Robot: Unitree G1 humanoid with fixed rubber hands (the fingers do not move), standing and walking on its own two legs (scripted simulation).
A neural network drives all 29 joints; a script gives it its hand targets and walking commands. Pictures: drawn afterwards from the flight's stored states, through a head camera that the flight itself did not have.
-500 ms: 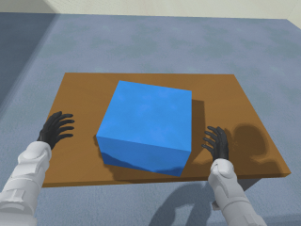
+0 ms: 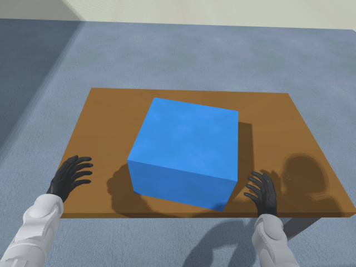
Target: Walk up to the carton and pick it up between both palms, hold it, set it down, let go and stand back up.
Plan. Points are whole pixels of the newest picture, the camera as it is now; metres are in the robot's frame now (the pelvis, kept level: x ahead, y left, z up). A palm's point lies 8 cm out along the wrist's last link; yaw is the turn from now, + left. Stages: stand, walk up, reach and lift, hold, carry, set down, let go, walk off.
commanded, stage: set down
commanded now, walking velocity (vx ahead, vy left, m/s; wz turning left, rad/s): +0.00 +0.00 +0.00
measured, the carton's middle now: (186, 151) +0.46 -0.05 -0.04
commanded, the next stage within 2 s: none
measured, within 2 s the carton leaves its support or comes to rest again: neither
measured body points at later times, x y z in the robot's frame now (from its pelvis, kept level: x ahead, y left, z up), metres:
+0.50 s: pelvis +0.00 -0.01 +0.00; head +0.02 +0.01 +0.45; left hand +0.25 +0.26 -0.02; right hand +0.22 -0.21 -0.04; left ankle +0.00 +0.09 -0.73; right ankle +0.02 -0.16 -0.73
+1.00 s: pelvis +0.01 -0.02 +0.01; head +0.01 -0.01 +0.46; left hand +0.20 +0.24 -0.04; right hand +0.21 -0.22 -0.05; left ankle +0.00 +0.09 -0.73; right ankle +0.02 -0.16 -0.73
